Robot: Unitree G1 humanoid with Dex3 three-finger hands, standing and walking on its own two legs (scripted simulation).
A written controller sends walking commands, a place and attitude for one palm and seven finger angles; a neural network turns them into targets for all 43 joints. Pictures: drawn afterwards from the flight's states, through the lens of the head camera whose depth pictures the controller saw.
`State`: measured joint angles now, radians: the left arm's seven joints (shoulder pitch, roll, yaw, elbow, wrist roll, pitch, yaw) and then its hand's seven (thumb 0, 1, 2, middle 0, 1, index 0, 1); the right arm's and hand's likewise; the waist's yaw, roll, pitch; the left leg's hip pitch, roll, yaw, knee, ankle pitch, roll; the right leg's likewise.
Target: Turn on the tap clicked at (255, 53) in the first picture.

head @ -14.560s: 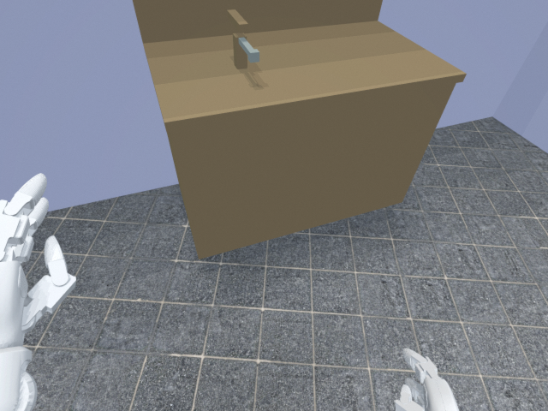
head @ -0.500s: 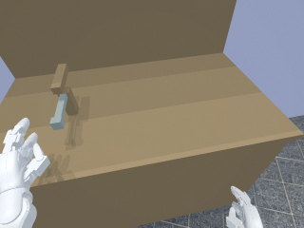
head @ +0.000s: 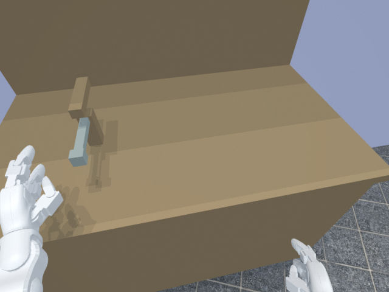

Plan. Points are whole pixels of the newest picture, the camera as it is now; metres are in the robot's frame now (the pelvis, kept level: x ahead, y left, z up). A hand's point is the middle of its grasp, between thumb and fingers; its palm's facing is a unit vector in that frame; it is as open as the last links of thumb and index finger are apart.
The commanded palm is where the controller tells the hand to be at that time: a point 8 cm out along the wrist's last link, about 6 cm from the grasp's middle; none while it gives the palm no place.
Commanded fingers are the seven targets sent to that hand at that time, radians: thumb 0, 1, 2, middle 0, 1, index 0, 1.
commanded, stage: reach beside the lever's end, fingers flat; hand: left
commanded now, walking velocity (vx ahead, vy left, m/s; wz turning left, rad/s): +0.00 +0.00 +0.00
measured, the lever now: (78, 157) +0.34 +0.29 +0.10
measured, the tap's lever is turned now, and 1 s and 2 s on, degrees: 0 0 0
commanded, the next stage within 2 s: push the lever round in 1.04 s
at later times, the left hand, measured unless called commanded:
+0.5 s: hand (55, 183) +0.28 +0.31 +0.09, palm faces +0.52 -0.85 -0.10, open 7.8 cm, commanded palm +0.24 +0.35 +0.09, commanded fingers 0.00 0.90 0.90 -0.15 -0.15 -0.15 -0.15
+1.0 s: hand (57, 181) +0.30 +0.33 +0.07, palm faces +0.53 -0.84 -0.10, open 7.8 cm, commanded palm +0.25 +0.35 +0.08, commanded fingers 0.00 0.90 0.90 -0.15 -0.15 -0.15 -0.15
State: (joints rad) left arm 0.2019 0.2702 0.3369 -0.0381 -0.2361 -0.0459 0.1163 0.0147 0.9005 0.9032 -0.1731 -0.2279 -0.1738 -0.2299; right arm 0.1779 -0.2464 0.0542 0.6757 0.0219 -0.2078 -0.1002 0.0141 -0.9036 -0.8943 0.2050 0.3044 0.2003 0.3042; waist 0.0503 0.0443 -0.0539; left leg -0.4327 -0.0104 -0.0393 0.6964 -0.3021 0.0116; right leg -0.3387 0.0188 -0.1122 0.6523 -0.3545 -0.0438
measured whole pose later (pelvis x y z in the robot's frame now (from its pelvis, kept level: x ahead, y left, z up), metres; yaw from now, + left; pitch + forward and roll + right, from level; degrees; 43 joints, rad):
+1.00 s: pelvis +0.00 +0.01 -0.01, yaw -1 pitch +6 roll -2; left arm -0.03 0.34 0.45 0.34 -0.21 -0.17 0.06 0.02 0.90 0.90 -0.15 -0.15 -0.15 -0.15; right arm 0.23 -0.26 0.03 0.69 0.02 -0.14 -0.09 0.01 -0.90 -0.89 0.20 0.30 0.20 0.30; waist 0.01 0.04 -0.06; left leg -0.54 0.00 -0.03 0.76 -0.33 0.02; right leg -0.44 0.03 -0.10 0.70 -0.36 -0.04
